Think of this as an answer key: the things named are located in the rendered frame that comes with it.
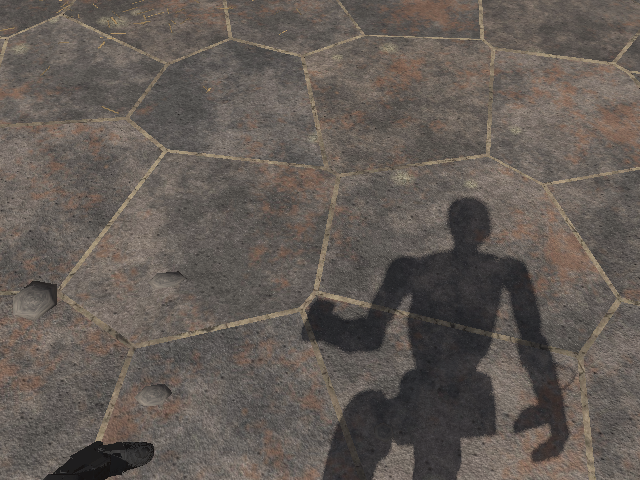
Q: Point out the robot left hand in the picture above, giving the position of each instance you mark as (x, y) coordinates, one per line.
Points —
(98, 461)

